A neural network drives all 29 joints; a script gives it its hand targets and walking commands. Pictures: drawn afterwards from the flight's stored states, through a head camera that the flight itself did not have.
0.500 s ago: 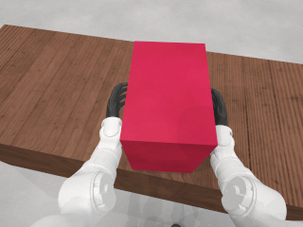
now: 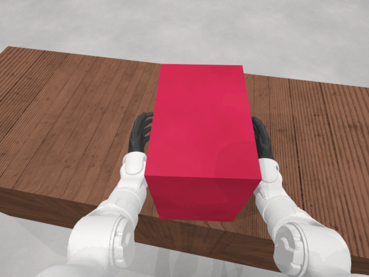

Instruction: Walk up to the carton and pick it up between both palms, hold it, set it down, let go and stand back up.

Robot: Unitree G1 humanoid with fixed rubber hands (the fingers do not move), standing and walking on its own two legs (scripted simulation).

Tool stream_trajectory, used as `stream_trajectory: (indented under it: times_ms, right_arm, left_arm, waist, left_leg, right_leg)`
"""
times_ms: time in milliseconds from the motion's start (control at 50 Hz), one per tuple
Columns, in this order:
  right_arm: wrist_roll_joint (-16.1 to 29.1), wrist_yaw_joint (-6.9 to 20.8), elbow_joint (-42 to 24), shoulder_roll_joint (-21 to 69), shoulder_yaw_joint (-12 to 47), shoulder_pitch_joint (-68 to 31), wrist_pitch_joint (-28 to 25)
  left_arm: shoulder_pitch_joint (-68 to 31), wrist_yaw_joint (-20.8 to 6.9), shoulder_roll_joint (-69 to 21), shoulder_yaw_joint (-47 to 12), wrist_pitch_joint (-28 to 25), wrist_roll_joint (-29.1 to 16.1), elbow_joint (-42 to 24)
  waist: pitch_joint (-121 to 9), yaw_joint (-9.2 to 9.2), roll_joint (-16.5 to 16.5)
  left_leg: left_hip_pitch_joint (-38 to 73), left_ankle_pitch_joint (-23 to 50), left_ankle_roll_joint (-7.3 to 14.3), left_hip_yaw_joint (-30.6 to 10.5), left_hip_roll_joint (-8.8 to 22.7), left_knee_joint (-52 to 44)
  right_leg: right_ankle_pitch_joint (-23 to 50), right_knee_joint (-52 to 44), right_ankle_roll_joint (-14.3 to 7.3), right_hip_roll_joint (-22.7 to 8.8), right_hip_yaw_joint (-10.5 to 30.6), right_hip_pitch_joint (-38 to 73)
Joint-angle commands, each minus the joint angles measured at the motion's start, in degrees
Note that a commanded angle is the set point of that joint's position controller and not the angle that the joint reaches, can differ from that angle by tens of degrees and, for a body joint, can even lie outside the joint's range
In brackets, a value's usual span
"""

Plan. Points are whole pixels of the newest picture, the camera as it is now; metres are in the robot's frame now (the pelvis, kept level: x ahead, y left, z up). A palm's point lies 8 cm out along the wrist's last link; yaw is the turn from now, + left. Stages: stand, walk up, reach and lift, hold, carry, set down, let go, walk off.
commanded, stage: reach and lift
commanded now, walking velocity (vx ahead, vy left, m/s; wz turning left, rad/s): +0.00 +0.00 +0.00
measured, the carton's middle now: (198, 146) +0.43 -0.01 -0.02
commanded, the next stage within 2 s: none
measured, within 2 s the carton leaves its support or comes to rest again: leaves its support in 0.08 s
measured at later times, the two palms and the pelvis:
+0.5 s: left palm (122, 116) +0.39 +0.14 +0.15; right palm (279, 128) +0.37 -0.15 +0.13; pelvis -0.02 +0.00 +0.01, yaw +1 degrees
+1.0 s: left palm (112, 125) +0.36 +0.15 +0.16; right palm (280, 136) +0.35 -0.14 +0.14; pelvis -0.03 +0.01 +0.02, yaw +2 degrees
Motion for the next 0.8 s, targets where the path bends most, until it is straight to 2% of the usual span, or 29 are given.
stream_trajectory:
  times_ms: [0,20,40,60,80,100,120,140,200,220,260,300,340,360,380,420,440,480,500,540,580,620,640,680,740,760,780]
  right_arm:
    - [-4.92,10.94,-9.65,37.02,21.58,-37.37,-1.54]
    - [-4.02,10.74,-10.65,37.20,22.83,-37.38,-0.68]
    - [-3.02,10.66,-12.92,38.01,23.95,-37.29,0.24]
    - [-1.93,10.36,-13.26,39.06,24.96,-37.13,1.46]
    - [-0.60,10.31,-16.47,39.23,26.46,-37.83,2.37]
    - [0.34,10.19,-17.41,40.10,27.41,-38.07,3.74]
    - [1.34,10.05,-19.00,40.69,27.53,-38.24,5.04]
    - [1.87,9.86,-20.19,40.91,28.62,-38.36,6.59]
    - [5.72,9.17,-22.98,41.32,30.07,-38.13,11.21]
    - [6.94,9.08,-23.59,41.06,30.79,-38.51,13.11]
    - [8.71,9.19,-25.22,41.14,30.89,-39.71,16.12]
    - [10.09,9.24,-24.94,40.42,30.06,-40.36,19.06]
    - [11.83,9.38,-28.30,39.09,28.82,-45.19,21.27]
    - [12.10,9.33,-29.06,39.28,28.88,-47.01,22.29]
    - [12.10,9.54,-28.59,39.10,27.59,-47.01,23.41]
    - [12.86,9.59,-28.00,38.41,26.51,-48.08,25.63]
    - [12.42,9.57,-27.17,38.13,24.88,-48.00,26.46]
    - [12.44,9.79,-28.25,38.22,23.87,-49.59,27.38]
    - [11.99,9.86,-27.69,38.09,22.80,-49.11,27.98]
    - [10.91,10.01,-26.64,36.50,20.02,-48.31,28.66]
    - [9.72,10.30,-27.97,35.46,17.64,-48.97,28.38]
    - [9.71,10.51,-29.04,35.56,18.08,-47.91,28.12]
    - [9.79,10.61,-28.57,34.79,18.15,-47.42,28.35]
    - [9.56,10.60,-28.52,34.15,18.05,-46.81,28.49]
    - [10.22,10.44,-29.96,33.30,18.30,-45.44,28.14]
    - [10.78,10.51,-30.14,33.36,19.10,-45.65,28.01]
    - [11.81,10.52,-32.69,33.40,20.62,-46.12,28.00]
  left_arm:
    - [-37.90,-8.61,-38.78,-18.64,-2.25,4.02,-10.48]
    - [-37.90,-8.61,-38.59,-18.78,-1.81,3.94,-11.05]
    - [-38.64,-8.37,-39.36,-20.47,-1.51,2.66,-14.00]
    - [-40.70,-8.17,-39.40,-21.15,-1.39,2.00,-16.24]
    - [-40.47,-7.91,-40.30,-22.06,-0.64,1.57,-16.97]
    - [-41.63,-7.71,-40.31,-22.96,-0.15,1.24,-19.05]
    - [-42.91,-7.41,-41.44,-24.29,0.65,0.43,-20.95]
    - [-43.16,-7.30,-41.23,-24.60,1.73,0.33,-21.36]
    - [-43.67,-7.10,-42.33,-25.95,5.89,-0.08,-25.82]
    - [-43.86,-7.39,-41.56,-24.88,7.76,0.32,-25.53]
    - [-44.87,-7.17,-42.91,-25.10,10.62,-0.11,-27.99]
    - [-44.64,-7.13,-43.24,-23.37,14.14,0.87,-27.75]
    - [-43.57,-7.54,-44.17,-21.33,18.35,1.84,-25.78]
    - [-43.56,-7.83,-44.10,-20.40,20.10,1.67,-25.37]
    - [-44.79,-7.91,-43.68,-19.67,21.32,1.87,-27.06]
    - [-43.32,-8.57,-42.87,-16.12,24.77,3.44,-25.11]
    - [-44.21,-8.89,-42.40,-15.28,25.98,3.81,-26.03]
    - [-43.10,-9.85,-41.58,-12.10,28.39,4.95,-25.48]
    - [-42.74,-10.42,-40.77,-10.82,29.43,5.51,-25.70]
    - [-42.22,-11.44,-39.50,-9.18,31.80,7.26,-27.23]
    - [-41.91,-12.04,-39.25,-8.43,33.29,8.36,-27.58]
    - [-39.71,-12.06,-38.89,-8.88,34.52,8.86,-30.71]
    - [-38.42,-12.25,-37.81,-8.21,35.59,9.99,-30.42]
    - [-37.18,-12.60,-36.99,-8.24,37.38,10.57,-31.92]
    - [-38.56,-12.26,-38.04,-12.88,39.27,8.91,-39.83]
    - [-38.55,-12.07,-38.50,-13.99,39.74,8.52,-40.51]
    - [-37.05,-11.95,-38.66,-15.21,40.39,8.06,-41.95]
  waist:
    - [-46.13,-0.94,1.60]
    - [-45.69,-0.56,1.74]
    - [-46.51,-1.32,2.08]
    - [-46.85,-1.43,1.83]
    - [-46.55,-1.59,2.32]
    - [-46.29,-1.50,2.86]
    - [-46.24,-2.33,3.98]
    - [-44.73,-2.27,3.05]
    - [-41.80,-3.07,3.30]
    - [-37.98,-2.61,2.25]
    - [-36.61,-2.52,2.10]
    - [-32.45,-2.45,2.13]
    - [-28.95,-1.44,1.97]
    - [-27.17,-1.22,0.30]
    - [-26.39,-1.08,-0.03]
    - [-21.18,-0.34,-1.52]
    - [-20.38,-1.05,-2.22]
    - [-18.58,0.00,-2.91]
    - [-17.05,0.02,-3.43]
    - [-15.01,-0.87,-2.52]
    - [-13.73,-0.79,-1.43]
    - [-14.13,-0.93,-1.53]
    - [-11.66,-0.42,-1.25]
    - [-10.14,-1.00,-1.38]
    - [-12.24,-2.47,0.79]
    - [-12.56,-2.81,0.57]
    - [-13.37,-2.28,0.39]
  left_leg:
    - [14.75,31.92,-3.50,-1.06,-1.52,2.40]
    - [14.60,30.97,-3.52,-0.85,-1.83,2.45]
    - [15.29,31.80,-3.72,-1.36,-1.95,2.51]
    - [14.84,30.79,-3.82,-1.48,-2.17,2.78]
    - [15.65,31.63,-3.85,-1.95,-2.26,2.97]
    - [15.35,30.04,-3.72,-1.84,-2.43,3.14]
    - [16.36,29.03,-3.89,-2.52,-2.30,2.92]
    - [16.58,27.88,-3.78,-2.48,-2.68,2.94]
    - [20.66,27.62,-4.06,-3.39,-2.74,1.98]
    - [20.47,25.45,-3.53,-3.40,-2.99,0.92]
    - [22.58,25.13,-3.93,-3.86,-2.78,-0.12]
    - [25.28,22.81,-4.02,-3.66,-2.72,-1.52]
    - [26.71,21.47,-3.83,-3.63,-2.45,-3.16]
    - [26.25,19.03,-3.30,-3.27,-2.68,-4.10]
    - [26.66,17.86,-3.23,-3.19,-2.40,-5.28]
    - [26.39,14.28,-2.23,-2.23,-2.64,-7.64]
    - [26.66,11.95,-2.26,-1.87,-2.56,-8.82]
    - [26.10,9.67,-1.59,-1.07,-2.80,-10.43]
    - [25.78,8.08,-1.17,-0.53,-2.94,-11.38]
    - [26.61,7.28,-1.29,0.23,-3.11,-12.67]
    - [26.95,5.40,-1.48,0.86,-3.08,-13.18]
    - [29.69,9.28,-1.80,1.00,-2.99,-12.65]
    - [29.29,8.33,-1.80,1.37,-3.21,-12.88]
    - [28.91,6.96,-1.46,1.68,-3.17,-13.40]
    - [32.82,11.20,-2.57,1.62,-3.13,-12.52]
    - [34.17,11.87,-2.89,1.39,-2.85,-11.99]
    - [35.23,13.28,-2.69,1.21,-2.95,-11.35]
  right_leg:
    - [41.45,7.95,2.16,1.03,3.27,30.92]
    - [41.54,7.96,2.23,0.96,3.47,31.81]
    - [41.82,8.37,2.27,1.29,3.45,31.99]
    - [41.34,8.33,2.39,1.24,3.88,32.48]
    - [40.52,8.67,2.49,1.42,3.97,32.20]
    - [38.92,8.59,2.49,1.29,4.22,31.71]
    - [36.39,8.22,2.25,1.36,4.48,30.51]
    - [35.62,7.95,2.51,1.46,4.61,30.84]
    - [32.84,6.76,2.30,1.59,4.61,30.49]
    - [30.06,5.49,2.48,1.31,5.23,30.52]
    - [26.95,4.50,2.28,1.64,4.67,29.57]
    - [23.09,2.53,2.01,1.35,4.61,29.67]
    - [19.42,0.62,1.78,1.24,4.50,29.99]
    - [17.86,-0.20,2.12,1.10,4.52,30.98]
    - [16.75,-0.49,2.08,1.07,4.14,31.45]
    - [15.54,-1.76,2.39,0.32,4.46,34.17]
    - [14.21,-2.39,2.62,0.16,4.50,34.84]
    - [13.48,-3.27,2.73,-0.37,4.67,37.29]
    - [13.27,-3.52,2.97,-0.71,4.63,38.54]
    - [13.10,-4.06,3.27,-1.06,4.36,39.96]
    - [10.63,-4.81,3.01,-1.34,4.24,40.34]
    - [13.85,-4.65,2.91,-0.91,3.45,41.05]
    - [12.46,-5.02,2.99,-0.82,3.38,41.69]
    - [11.47,-5.17,3.06,-1.12,3.32,42.25]
    - [11.92,-5.03,2.69,-0.51,2.15,40.33]
    - [11.20,-5.40,2.43,-0.35,1.91,39.73]
    - [11.52,-5.45,2.42,-0.07,1.80,39.56]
